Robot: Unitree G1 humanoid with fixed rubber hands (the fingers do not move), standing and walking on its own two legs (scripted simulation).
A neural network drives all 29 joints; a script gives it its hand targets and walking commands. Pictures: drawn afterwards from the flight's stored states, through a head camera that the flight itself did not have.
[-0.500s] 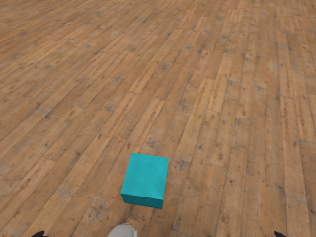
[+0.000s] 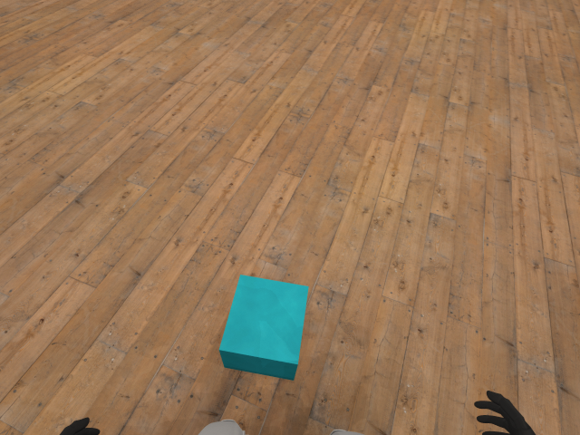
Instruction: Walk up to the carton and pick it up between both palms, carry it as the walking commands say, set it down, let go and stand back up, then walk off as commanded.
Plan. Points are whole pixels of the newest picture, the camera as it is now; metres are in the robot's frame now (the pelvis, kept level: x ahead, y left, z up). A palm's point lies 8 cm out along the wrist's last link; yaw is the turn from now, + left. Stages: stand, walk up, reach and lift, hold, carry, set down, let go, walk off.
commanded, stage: walk up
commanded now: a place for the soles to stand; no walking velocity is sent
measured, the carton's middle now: (266, 326) +0.51 +0.06 -0.66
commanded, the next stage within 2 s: none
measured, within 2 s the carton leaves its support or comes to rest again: neither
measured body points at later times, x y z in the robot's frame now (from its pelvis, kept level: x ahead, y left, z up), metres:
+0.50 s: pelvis -0.01 +0.05 +0.00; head +0.04 +0.04 +0.44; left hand +0.05 +0.40 -0.09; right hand +0.14 -0.27 -0.12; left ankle -0.01 +0.17 -0.69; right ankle +0.05 -0.12 -0.72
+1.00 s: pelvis +0.01 +0.12 -0.01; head +0.03 +0.12 +0.43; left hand +0.11 +0.45 -0.11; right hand +0.07 -0.22 -0.12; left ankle +0.00 +0.19 -0.72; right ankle +0.02 -0.01 -0.72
